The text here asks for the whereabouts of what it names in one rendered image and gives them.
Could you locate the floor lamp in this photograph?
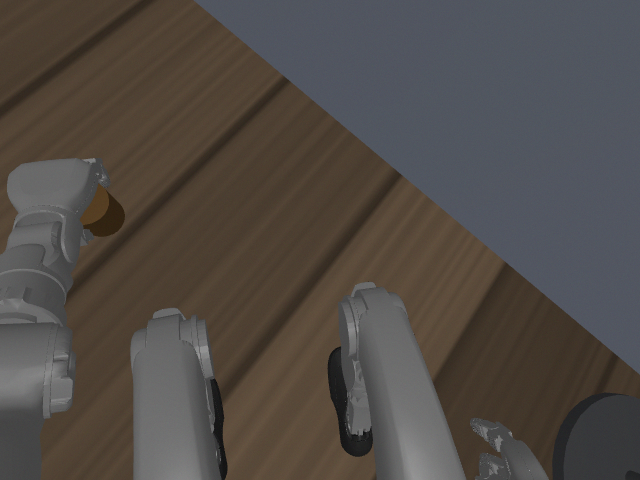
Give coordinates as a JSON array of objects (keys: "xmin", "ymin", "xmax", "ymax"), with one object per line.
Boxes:
[{"xmin": 552, "ymin": 393, "xmax": 640, "ymax": 480}]

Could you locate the right robot foot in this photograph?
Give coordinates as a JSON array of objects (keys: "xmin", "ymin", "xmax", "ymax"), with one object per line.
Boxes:
[{"xmin": 328, "ymin": 347, "xmax": 373, "ymax": 457}]

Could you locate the left robot arm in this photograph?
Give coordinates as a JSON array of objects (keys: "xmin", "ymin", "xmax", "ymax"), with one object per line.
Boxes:
[{"xmin": 0, "ymin": 206, "xmax": 82, "ymax": 480}]

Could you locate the left robot hand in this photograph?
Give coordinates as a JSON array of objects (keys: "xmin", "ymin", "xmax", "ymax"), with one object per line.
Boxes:
[{"xmin": 7, "ymin": 158, "xmax": 111, "ymax": 246}]

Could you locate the right robot hand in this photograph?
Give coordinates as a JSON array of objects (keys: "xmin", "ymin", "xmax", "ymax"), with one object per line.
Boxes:
[{"xmin": 470, "ymin": 418, "xmax": 549, "ymax": 480}]

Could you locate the left robot foot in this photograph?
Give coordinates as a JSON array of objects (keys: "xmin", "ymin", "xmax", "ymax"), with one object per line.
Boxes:
[{"xmin": 210, "ymin": 379, "xmax": 228, "ymax": 480}]

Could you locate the can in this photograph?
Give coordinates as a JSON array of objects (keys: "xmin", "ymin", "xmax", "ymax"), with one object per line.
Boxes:
[{"xmin": 80, "ymin": 183, "xmax": 125, "ymax": 237}]

